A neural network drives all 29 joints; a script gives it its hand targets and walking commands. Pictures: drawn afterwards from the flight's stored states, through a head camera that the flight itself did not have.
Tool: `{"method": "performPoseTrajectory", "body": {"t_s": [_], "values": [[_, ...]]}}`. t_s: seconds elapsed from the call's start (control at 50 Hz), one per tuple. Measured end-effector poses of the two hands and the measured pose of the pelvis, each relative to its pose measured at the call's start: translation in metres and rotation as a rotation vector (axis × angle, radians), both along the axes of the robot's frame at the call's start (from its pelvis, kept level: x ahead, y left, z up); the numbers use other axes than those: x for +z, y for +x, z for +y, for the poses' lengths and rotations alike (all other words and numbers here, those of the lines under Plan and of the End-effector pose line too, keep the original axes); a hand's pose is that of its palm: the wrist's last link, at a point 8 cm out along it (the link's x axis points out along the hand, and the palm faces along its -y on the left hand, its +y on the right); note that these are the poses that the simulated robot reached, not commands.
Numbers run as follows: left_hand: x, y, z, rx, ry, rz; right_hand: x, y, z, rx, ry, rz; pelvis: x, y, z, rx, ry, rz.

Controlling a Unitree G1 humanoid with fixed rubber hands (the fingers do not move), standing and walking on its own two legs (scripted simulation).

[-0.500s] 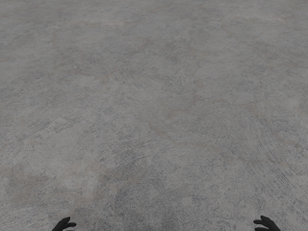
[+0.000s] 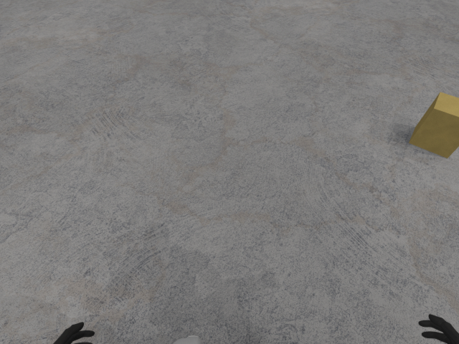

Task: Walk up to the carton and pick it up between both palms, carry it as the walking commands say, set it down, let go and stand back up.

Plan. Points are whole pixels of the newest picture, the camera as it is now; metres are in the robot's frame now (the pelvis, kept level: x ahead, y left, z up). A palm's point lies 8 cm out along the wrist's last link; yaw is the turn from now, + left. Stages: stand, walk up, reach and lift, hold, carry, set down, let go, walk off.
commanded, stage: walk up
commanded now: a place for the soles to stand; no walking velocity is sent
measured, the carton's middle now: (443, 125) +1.30 -1.17 -0.63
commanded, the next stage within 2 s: none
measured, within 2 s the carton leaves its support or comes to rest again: neither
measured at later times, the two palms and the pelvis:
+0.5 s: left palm (150, 255) +0.30 +0.19 -0.09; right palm out of the picture +0.21 -0.45 -0.07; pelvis +0.15 -0.11 +0.00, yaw -11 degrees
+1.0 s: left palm (217, 187) +0.47 +0.07 -0.09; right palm out of the picture +0.27 -0.56 -0.08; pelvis +0.28 -0.21 -0.01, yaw -21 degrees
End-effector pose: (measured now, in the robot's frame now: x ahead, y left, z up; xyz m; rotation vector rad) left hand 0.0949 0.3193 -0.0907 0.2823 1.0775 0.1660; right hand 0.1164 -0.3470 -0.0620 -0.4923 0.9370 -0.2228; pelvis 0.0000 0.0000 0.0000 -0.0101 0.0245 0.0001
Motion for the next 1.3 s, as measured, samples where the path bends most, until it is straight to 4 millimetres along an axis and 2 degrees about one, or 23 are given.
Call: {"method": "performPoseTrajectory", "body": {"t_s": [0.1, 0.2, 0.26, 0.32, 0.38, 0.46, 0.56, 0.62, 0.76, 0.84, 0.9, 0.94, 0.98, 1.06, 1.18, 1.3], "values": [[-0.004, 0.049, -0.017, -0.053, -0.031, -0.015, 0.009, 0.01, -0.01, -0.038, -0.028, -0.005, 0.003, 0.031, -0.006, -0.042, -0.009, 0.007], [0.005, 0.106, -0.045, -0.115, -0.051, -0.04, 0.019, 0.022, -0.036, -0.092, -0.036, -0.005, 0.009, 0.062, -0.026, -0.086, -0.012, 0.006], [0.009, 0.139, -0.067, -0.146, -0.044, -0.062, 0.013, 0.033, -0.057, -0.12, -0.025, -0.011, 0.007, 0.081, -0.045, -0.108, 0.002, 0.004], [0.007, 0.169, -0.089, -0.175, -0.011, -0.083, -0.003, 0.046, -0.083, -0.145, -0.002, -0.016, -0.004, 0.101, -0.069, -0.135, 0.027, 0.006], [0.004, 0.183, -0.107, -0.177, 0.025, -0.077, -0.016, 0.059, -0.097, -0.176, 0.024, -0.009, -0.01, 0.119, -0.087, -0.16, 0.021, -0.01], [0.004, 0.195, -0.121, -0.181, 0.037, -0.019, -0.012, 0.081, -0.103, -0.161, 0.043, -0.007, -0.002, 0.141, -0.101, -0.183, 0.012, -0.002], [-0.006, 0.217, -0.129, -0.194, 0.027, 0.026, -0.007, 0.105, -0.113, -0.178, 0.024, -0.002, -0.002, 0.171, -0.108, -0.202, -0.006, 0.007], [-0.013, 0.241, -0.136, -0.207, 0.008, 0.021, -0.003, 0.119, -0.117, -0.19, 0.001, -0.015, -0.004, 0.19, -0.11, -0.213, -0.013, 0.012], [-0.001, 0.308, -0.175, -0.284, -0.033, -0.02, 0.017, 0.128, -0.145, -0.263, -0.026, -0.022, 0.008, 0.23, -0.134, -0.268, -0.017, -0.008], [0.004, 0.341, -0.203, -0.319, -0.028, -0.037, 0.013, 0.136, -0.17, -0.303, -0.015, -0.027, 0.006, 0.248, -0.156, -0.294, 0.0, -0.013], [0.003, 0.363, -0.227, -0.347, 0.001, -0.048, -0.001, 0.141, -0.194, -0.329, 0.005, -0.029, -0.002, 0.261, -0.179, -0.322, 0.021, -0.013], [-0.003, 0.373, -0.238, -0.352, 0.036, -0.065, -0.015, 0.144, -0.21, -0.349, 0.016, -0.021, -0.013, 0.268, -0.195, -0.333, 0.03, -0.037], [-0.004, 0.376, -0.249, -0.355, 0.044, -0.042, -0.018, 0.15, -0.215, -0.366, 0.031, -0.019, -0.012, 0.277, -0.204, -0.354, 0.015, -0.037], [-0.003, 0.392, -0.263, -0.362, 0.047, -0.008, -0.013, 0.165, -0.224, -0.36, 0.04, -0.003, -0.006, 0.297, -0.217, -0.369, 0.007, -0.023], [-0.017, 0.428, -0.278, -0.381, 0.021, 0.013, -0.004, 0.192, -0.233, -0.37, 0.007, -0.006, -0.008, 0.33, -0.226, -0.387, -0.01, 0.006], [-0.009, 0.474, -0.312, -0.415, -0.019, -0.016, 0.015, 0.198, -0.25, -0.409, -0.019, 0.015, 0.004, 0.364, -0.248, -0.41, -0.027, -0.009]]}}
